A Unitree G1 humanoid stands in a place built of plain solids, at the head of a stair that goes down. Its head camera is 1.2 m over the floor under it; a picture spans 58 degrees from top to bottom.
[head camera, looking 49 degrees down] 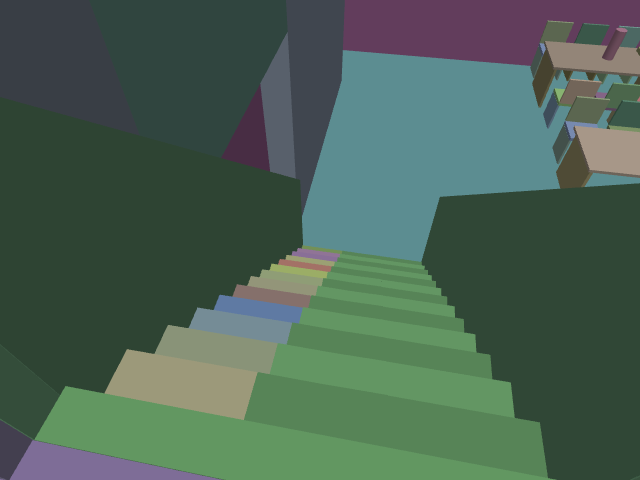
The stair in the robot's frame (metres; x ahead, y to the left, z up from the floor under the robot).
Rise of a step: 0.21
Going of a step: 0.22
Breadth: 1.40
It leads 10 degrees to the right of straight ahead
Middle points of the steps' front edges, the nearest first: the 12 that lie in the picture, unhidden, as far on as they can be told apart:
0.37 0.03 0.00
0.59 -0.01 -0.21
0.81 -0.05 -0.42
1.02 -0.09 -0.63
1.24 -0.13 -0.83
1.46 -0.16 -1.04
1.68 -0.20 -1.25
1.89 -0.24 -1.46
2.11 -0.28 -1.67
2.33 -0.32 -1.88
2.55 -0.36 -2.09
2.77 -0.40 -2.30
